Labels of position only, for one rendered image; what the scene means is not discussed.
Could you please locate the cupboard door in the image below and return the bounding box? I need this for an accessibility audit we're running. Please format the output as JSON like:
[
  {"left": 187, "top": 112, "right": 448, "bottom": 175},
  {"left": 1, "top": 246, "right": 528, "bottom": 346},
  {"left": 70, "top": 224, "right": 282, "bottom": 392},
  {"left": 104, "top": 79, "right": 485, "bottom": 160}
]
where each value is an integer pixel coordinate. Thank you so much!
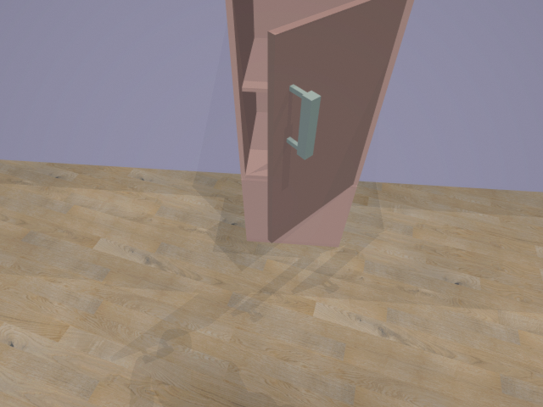
[{"left": 267, "top": 0, "right": 407, "bottom": 243}]

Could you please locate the handle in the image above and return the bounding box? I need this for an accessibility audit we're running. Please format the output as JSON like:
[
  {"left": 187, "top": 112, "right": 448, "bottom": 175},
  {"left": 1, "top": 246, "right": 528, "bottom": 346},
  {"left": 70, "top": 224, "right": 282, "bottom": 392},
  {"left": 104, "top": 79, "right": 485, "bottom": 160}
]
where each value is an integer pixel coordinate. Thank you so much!
[{"left": 287, "top": 85, "right": 321, "bottom": 160}]

